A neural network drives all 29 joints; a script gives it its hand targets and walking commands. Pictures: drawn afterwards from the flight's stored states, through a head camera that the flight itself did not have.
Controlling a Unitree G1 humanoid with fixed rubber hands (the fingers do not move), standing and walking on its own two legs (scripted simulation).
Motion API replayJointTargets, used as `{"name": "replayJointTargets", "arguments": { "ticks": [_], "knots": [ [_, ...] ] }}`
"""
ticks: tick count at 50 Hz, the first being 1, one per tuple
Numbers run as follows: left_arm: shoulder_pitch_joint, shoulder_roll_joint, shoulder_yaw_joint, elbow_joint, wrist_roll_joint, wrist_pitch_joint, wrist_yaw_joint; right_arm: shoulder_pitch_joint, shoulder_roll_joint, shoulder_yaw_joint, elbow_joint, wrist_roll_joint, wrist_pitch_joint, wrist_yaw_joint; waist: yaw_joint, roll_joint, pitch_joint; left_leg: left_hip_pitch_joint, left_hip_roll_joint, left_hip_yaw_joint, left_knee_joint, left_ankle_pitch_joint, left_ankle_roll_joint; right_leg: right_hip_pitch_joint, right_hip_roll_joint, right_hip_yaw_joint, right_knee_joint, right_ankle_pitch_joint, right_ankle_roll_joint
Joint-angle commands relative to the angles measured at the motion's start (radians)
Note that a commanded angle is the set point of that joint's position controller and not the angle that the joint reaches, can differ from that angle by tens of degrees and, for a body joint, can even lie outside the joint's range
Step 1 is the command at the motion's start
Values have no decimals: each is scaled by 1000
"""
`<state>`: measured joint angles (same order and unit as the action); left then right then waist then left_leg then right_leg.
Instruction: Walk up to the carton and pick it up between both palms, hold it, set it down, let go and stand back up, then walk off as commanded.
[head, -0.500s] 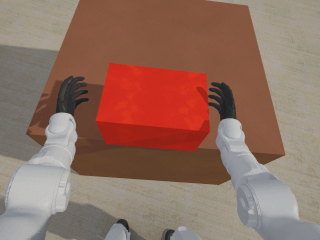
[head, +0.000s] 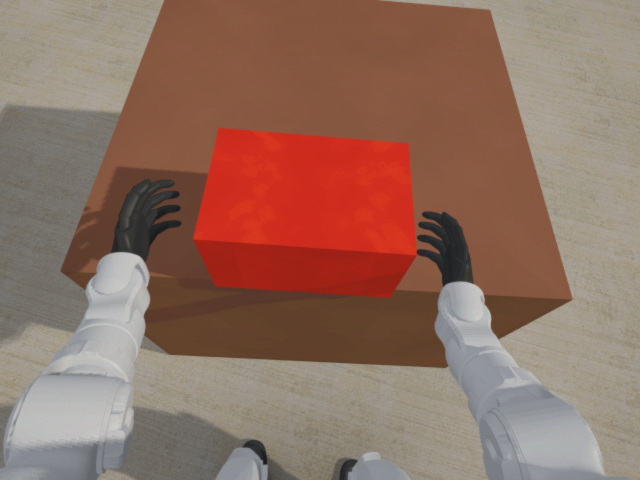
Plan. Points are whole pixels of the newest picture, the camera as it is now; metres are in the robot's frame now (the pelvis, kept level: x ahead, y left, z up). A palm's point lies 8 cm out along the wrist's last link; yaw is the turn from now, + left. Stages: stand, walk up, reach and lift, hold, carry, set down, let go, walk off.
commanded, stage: set down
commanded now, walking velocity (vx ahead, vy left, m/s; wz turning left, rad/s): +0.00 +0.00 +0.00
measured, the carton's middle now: (308, 217) +0.48 -0.01 -0.05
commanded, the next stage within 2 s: none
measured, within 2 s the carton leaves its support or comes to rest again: neither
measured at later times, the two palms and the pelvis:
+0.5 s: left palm (108, 298) +0.35 +0.25 -0.02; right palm (465, 313) +0.31 -0.19 -0.01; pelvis -0.03 +0.01 +0.00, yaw +0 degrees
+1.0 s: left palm (82, 340) +0.29 +0.26 -0.01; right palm (482, 352) +0.25 -0.19 +0.00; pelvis -0.03 +0.01 +0.00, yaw +0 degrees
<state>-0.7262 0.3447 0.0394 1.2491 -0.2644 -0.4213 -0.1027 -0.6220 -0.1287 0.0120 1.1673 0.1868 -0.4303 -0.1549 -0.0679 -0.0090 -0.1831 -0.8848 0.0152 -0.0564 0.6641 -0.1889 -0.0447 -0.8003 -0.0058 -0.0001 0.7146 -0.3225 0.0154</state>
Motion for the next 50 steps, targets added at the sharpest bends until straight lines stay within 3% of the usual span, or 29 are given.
{"name": "replayJointTargets", "arguments": {
  "ticks": [1, 2, 3, 4, 5, 7, 8, 9, 10, 19, 24, 25, 29, 30, 31, 32, 33, 34, 35, 36, 38, 41, 42, 43, 44, 47, 48, 49, 50],
  "knots": [
    [-246, 351, 118, -271, 0, -66, -9, -251, -202, 67, -346, 157, -116, -37, 25, 52, -863, 405, -81, 91, 113, 463, 4, 480, 17, 36, -25, 817, 103],
    [-151, 362, 136, -300, 7, -55, -14, -174, -209, 98, -405, 183, -130, -40, 55, 57, -829, 447, -87, 105, 111, 499, 4, 535, 13, 50, -30, 837, 99],
    [-303, 357, 83, -262, -40, -56, -16, -317, -225, 61, -380, 152, -107, -35, 6, 49, -828, 406, -77, 95, 102, 398, 12, 450, 21, 40, -44, 706, 95],
    [-205, 352, 93, -309, -46, -59, -12, -256, -221, 84, -452, 175, -112, -33, 44, 44, -866, 458, -78, 100, 104, 451, 6, 469, 30, 27, -64, 679, 79],
    [-371, 330, 25, -246, -83, -61, -5, -390, -230, 34, -374, 151, -77, -20, 4, 89, -842, 454, -61, 73, 108, 391, 0, 322, 25, 7, -49, 563, 70],
    [-232, 324, 32, -348, -51, -61, 5, -194, -221, 68, -393, 181, -79, -6, 38, 153, -803, 515, -64, 85, 110, 367, -9, 304, 27, 9, -75, 442, 48],
    [-433, 330, -35, -209, -98, -57, 4, -386, -237, -10, -331, 135, -47, -6, -24, 131, -811, 430, -55, 86, 103, 243, -3, 215, 30, 5, -59, 298, 39],
    [-82, 310, 14, -372, -83, -60, 6, -36, -194, 88, -451, 184, -73, -7, 21, 102, -820, 563, -60, 75, 100, 382, 2, 368, 34, 5, -98, 449, 35],
    [-192, 342, 17, -307, -89, -59, 13, -199, -242, 47, -421, 171, -58, -7, 28, 96, -815, 514, -54, 81, 94, 353, -11, 326, 34, 5, -84, 396, 39],
    [-127, 293, -28, -385, -69, 1, 2, -104, -237, 23, -396, 162, -16, -5, -3, 167, -697, 590, -37, 49, 46, 280, -24, 295, 37, -7, -114, 339, 24],
    [181, 313, 56, -527, -9, 25, -17, 172, -208, 94, -555, 194, -49, -14, 60, 107, -695, 661, -50, 68, 16, 364, -17, 471, 47, 12, -157, 422, 35],
    [-137, 366, 32, -408, -51, 27, -17, -119, -235, 18, -498, 164, -7, -10, 12, 130, -675, 553, -54, 74, 11, 210, -13, 361, 38, 25, -156, 237, 31],
    [146, 315, -8, -549, -81, 21, -10, 136, -199, 25, -602, 162, -14, -3, 32, 122, -619, 636, -37, 53, -19, 213, -22, 380, 37, -15, -165, 259, 10],
    [131, 318, -3, -638, -58, 20, -5, 153, -216, 35, -612, 183, -15, -3, 27, 143, -643, 658, -32, 45, -2, 238, -28, 392, 45, -8, -158, 286, 15],
    [47, 362, 1, -559, -72, 19, -5, 75, -208, 22, -665, 175, -4, 3, 50, 126, -634, 617, -42, 50, -12, 159, -22, 346, 32, 2, -170, 180, 17],
    [-182, 397, -22, -466, -104, 27, 2, -119, -215, -29, -595, 142, 46, 9, 18, 139, -572, 534, -37, 70, -29, -36, -9, 255, 21, 13, -178, -1, 7],
    [169, 315, -42, -617, -90, 29, 6, 232, -188, 51, -695, 178, 19, 7, 23, 132, -578, 653, -30, 31, -14, 132, -5, 351, 29, 5, -173, 193, 0],
    [110, 346, -19, -573, -90, 25, 11, 140, -192, 7, -668, 163, 29, 11, 51, 144, -587, 634, -27, 49, -23, 91, -12, 328, 23, 6, -170, 149, 5],
    [405, 315, -8, -729, -69, 26, 1, 423, -169, 62, -737, 190, -3, 5, 56, 119, -604, 742, -30, 31, -23, 235, -10, 434, 36, 10, -180, 311, 8],
    [54, 379, -24, -592, -108, 23, -3, 72, -179, 6, -686, 153, 36, 5, 43, 133, -602, 618, -33, 46, -27, 44, -4, 317, 20, 13, -180, 88, 12],
    [22, 370, -39, -507, -113, 49, -3, 88, -171, -6, -650, 144, 65, 9, 21, 164, -464, 585, -32, 58, -57, -59, -5, 278, 11, 13, -203, -26, -1],
    [136, 347, -33, -638, -126, 48, 6, 167, -158, 23, -755, 152, 63, 12, 61, 91, -507, 623, -28, 43, -68, -14, -1, 391, 21, 14, -212, 46, -12],
    [22, 379, -26, -539, -135, 45, 5, 77, -138, 16, -727, 141, 88, 18, 62, 116, -470, 577, -35, 54, -69, -100, 8, 297, 10, 17, -207, -56, 2],
    [224, 339, -32, -645, -112, 58, 8, 258, -163, -11, -708, 138, 75, 18, 39, 127, -449, 675, -17, 27, -88, -45, -7, 333, 23, 1, -212, 42, -6],
    [318, 336, 14, -668, -71, 59, 6, 384, -124, 27, -724, 151, 57, 14, 77, 124, -431, 698, -22, 32, -93, -1, 2, 371, 24, 16, -232, 77, 1],
    [150, 369, -15, -590, -94, 71, -14, 207, -150, -10, -721, 115, 61, 0, 24, 124, -405, 642, -24, 37, -84, -37, 3, 353, 19, 2, -216, 36, 6],
    [409, 322, 9, -683, -63, 64, -14, 466, -112, 71, -757, 172, 42, 6, 72, 122, -370, 754, -26, 33, -112, 32, 2, 414, 19, 13, -247, 110, 3],
    [184, 344, 2, -663, -70, 72, -10, 241, -152, -7, -704, 144, 62, 15, 64, 146, -394, 729, -20, 38, -123, -39, -12, 364, 19, 0, -250, 43, -1],
    [401, 306, 9, -721, -45, 81, -11, 429, -125, 18, -739, 143, 31, 11, 62, 145, -346, 745, -18, 22, -128, 19, -8, 425, 31, -6, -250, 122, -4]
  ]
}}
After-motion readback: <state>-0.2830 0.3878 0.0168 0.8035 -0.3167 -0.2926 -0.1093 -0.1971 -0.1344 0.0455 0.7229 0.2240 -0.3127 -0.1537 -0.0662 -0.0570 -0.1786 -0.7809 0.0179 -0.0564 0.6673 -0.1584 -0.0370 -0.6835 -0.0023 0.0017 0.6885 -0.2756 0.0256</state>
